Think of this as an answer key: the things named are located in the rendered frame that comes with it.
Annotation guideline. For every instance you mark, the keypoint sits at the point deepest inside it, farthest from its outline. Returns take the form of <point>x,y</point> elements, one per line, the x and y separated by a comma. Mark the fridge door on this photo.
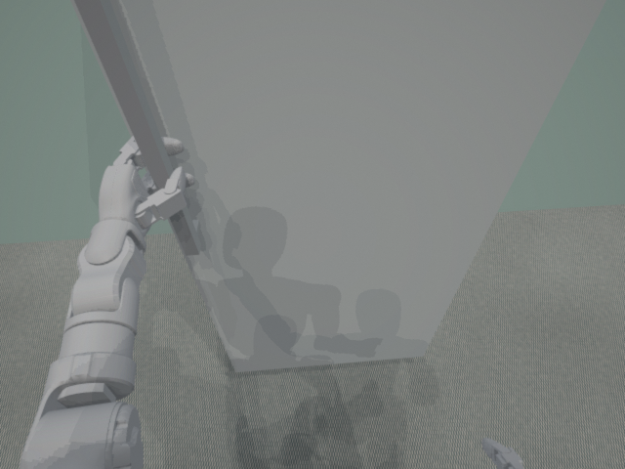
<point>349,156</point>

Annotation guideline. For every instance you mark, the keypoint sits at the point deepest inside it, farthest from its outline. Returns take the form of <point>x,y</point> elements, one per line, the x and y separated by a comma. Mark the left robot hand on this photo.
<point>124,195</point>

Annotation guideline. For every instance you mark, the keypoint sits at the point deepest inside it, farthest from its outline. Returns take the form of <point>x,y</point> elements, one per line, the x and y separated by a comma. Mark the robot left forearm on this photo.
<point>95,364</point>

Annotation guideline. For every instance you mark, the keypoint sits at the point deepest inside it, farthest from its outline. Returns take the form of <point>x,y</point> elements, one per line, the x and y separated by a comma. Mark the robot left upper arm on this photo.
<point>104,436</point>

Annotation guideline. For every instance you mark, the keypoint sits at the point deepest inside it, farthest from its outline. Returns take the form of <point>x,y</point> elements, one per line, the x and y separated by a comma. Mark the handle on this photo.
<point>105,32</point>

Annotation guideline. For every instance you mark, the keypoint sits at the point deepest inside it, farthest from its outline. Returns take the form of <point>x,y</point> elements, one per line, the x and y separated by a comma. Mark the right robot hand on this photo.
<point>504,458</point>

